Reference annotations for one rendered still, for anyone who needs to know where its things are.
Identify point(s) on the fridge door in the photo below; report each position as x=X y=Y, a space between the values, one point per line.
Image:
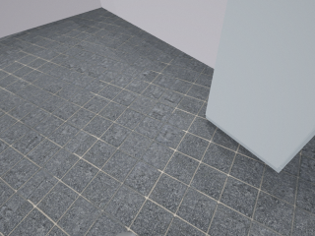
x=263 y=85

